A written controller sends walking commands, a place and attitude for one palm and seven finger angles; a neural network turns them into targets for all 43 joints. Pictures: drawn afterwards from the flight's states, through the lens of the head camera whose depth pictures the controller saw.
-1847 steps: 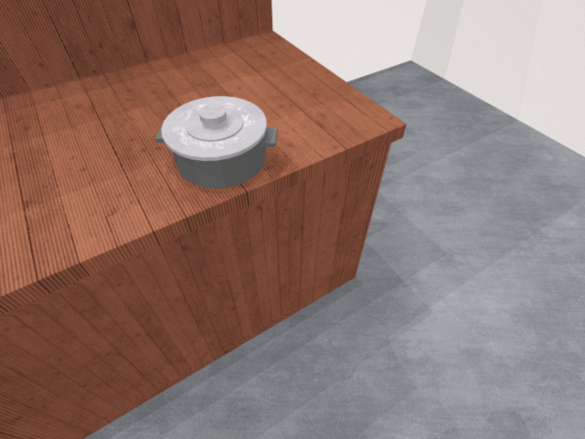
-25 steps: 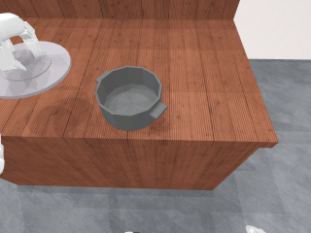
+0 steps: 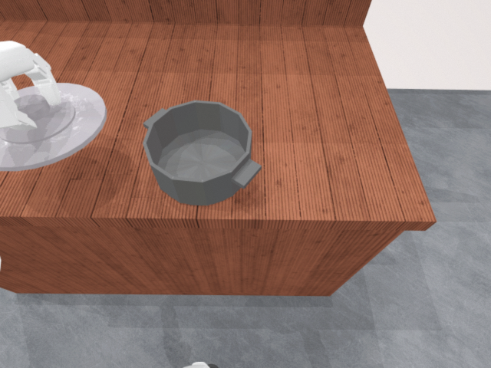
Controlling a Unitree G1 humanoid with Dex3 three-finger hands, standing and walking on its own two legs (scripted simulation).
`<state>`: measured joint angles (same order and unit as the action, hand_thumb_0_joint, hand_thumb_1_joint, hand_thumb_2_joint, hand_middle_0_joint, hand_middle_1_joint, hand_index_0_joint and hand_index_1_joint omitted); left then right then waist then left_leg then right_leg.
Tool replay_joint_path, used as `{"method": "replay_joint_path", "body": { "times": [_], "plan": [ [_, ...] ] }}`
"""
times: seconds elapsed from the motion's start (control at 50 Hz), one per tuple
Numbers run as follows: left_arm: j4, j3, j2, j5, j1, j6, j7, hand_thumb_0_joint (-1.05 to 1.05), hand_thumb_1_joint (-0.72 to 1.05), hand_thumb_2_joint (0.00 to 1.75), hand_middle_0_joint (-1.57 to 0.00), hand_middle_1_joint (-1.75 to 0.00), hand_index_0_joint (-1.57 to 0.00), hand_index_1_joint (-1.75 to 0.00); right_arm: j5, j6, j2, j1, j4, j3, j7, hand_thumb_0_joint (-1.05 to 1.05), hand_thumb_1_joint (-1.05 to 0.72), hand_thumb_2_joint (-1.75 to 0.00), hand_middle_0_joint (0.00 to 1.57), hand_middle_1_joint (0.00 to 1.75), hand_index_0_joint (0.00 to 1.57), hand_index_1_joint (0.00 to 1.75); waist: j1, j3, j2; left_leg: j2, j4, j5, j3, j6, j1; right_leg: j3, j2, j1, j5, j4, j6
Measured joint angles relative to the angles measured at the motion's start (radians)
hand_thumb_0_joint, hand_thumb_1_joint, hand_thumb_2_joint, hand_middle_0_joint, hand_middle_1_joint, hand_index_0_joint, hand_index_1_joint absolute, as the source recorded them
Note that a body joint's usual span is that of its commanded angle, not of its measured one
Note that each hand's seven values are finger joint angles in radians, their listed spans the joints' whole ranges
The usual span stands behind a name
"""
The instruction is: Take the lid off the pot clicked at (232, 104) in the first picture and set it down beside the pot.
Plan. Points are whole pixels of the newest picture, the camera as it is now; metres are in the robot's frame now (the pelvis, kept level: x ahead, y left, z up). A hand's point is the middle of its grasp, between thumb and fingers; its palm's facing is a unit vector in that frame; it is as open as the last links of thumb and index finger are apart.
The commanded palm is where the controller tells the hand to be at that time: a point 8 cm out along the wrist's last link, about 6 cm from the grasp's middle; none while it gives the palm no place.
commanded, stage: lower the lid onto the table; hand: left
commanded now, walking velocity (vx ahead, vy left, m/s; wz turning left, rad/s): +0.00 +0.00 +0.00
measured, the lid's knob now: (29, 108) +0.48 +0.32 +0.14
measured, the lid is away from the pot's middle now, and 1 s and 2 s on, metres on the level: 0.24 0.24 0.25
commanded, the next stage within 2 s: open the fingers wide in 1.98 s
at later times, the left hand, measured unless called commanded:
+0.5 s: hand (34, 119) +0.46 +0.31 +0.14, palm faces -0.45 -0.07 -0.89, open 8.0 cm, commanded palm +0.49 +0.31 +0.21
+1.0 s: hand (40, 132) +0.46 +0.32 +0.11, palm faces -0.47 -0.09 -0.88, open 8.0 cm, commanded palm +0.49 +0.32 +0.18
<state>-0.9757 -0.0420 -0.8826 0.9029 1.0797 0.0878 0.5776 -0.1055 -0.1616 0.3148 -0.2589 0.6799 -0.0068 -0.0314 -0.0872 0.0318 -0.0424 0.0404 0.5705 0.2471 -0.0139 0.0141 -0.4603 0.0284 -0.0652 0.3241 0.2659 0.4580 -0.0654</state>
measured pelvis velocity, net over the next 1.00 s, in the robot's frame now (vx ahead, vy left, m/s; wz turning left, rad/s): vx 0.00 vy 0.01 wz -0.02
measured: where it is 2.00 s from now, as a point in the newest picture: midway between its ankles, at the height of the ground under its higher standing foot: outside the picture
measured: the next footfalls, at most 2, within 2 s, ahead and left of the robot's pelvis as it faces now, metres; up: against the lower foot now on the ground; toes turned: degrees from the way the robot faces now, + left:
none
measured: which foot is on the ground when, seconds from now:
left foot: down 0.00-1.00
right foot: down 0.00-1.00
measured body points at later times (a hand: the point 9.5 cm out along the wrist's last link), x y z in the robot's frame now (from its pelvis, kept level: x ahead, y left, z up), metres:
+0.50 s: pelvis +0.00 +0.01 +0.00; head +0.08 +0.01 +0.44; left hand +0.48 +0.31 +0.19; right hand +0.05 -0.27 -0.13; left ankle +0.02 +0.11 -0.73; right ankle -0.03 -0.17 -0.73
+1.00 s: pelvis +0.00 +0.01 -0.01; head +0.09 +0.01 +0.43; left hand +0.48 +0.32 +0.16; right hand +0.02 -0.28 -0.13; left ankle +0.02 +0.11 -0.73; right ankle -0.03 -0.17 -0.73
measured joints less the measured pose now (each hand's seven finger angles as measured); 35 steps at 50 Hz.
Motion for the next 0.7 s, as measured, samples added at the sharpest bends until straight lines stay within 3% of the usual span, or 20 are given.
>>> {"method": "replay_joint_path", "body": {
  "times": [0.08,0.2,0.7],
  "plan": [
    [0.025,-0.015,0.004,0.024,-0.011,-0.001,-0.001,0.0,0.17,0.8,-0.66,-0.94,-0.66,-0.9,0.004,-0.001,-0.002,-0.003,-0.001,0.003,-0.001,0.0,-0.91,-0.9,0.2,0.3,0.21,0.3,0.003,0.003,0.0,-0.001,0.007,0.003,-0.001,0.002,-0.011,-0.001,0.0,0.01,0.001,0.005,0.005],
    [0.025,0.016,0.012,-0.003,-0.029,0.027,-0.011,0.0,0.17,0.8,-0.66,-0.94,-0.66,-0.9,0.006,0.001,-0.005,-0.006,0.002,0.001,-0.002,0.0,-0.91,-0.9,0.2,0.3,0.21,0.3,-0.001,-0.011,0.0,-0.004,0.017,0.009,-0.003,0.006,-0.024,-0.004,-0.004,0.023,0.006,0.013,0.0],
    [-0.039,-0.009,0.031,0.027,-0.043,0.042,-0.064,0.0,0.17,0.8,-0.66,-0.94,-0.66,-0.9,0.006,0.014,-0.005,-0.028,0.006,0.0,-0.012,0.0,-0.91,-0.9,0.2,0.3,0.21,0.3,-0.012,-0.024,0.005,0.005,0.052,0.023,-0.009,0.006,-0.066,-0.014,0.003,0.069,0.017,0.048,0.006]
  ]
}}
